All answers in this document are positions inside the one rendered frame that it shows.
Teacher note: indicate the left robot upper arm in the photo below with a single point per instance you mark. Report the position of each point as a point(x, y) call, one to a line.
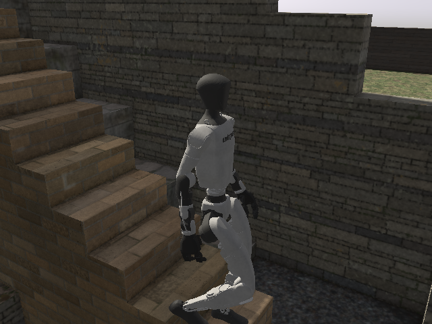
point(230, 118)

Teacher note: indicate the left robot thigh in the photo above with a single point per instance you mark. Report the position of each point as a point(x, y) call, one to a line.
point(239, 222)

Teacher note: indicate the right robot upper arm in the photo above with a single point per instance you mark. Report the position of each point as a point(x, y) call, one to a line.
point(198, 141)

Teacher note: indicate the right robot foot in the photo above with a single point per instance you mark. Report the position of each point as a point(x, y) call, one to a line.
point(190, 317)

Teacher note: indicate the robot right forearm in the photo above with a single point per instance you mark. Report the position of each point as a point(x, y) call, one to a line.
point(183, 184)

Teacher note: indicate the right robot hand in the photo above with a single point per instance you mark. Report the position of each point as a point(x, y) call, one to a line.
point(191, 245)

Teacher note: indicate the left robot hand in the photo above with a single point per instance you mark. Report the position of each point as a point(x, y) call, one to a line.
point(245, 198)

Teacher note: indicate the robot left forearm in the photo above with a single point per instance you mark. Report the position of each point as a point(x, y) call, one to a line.
point(236, 183)

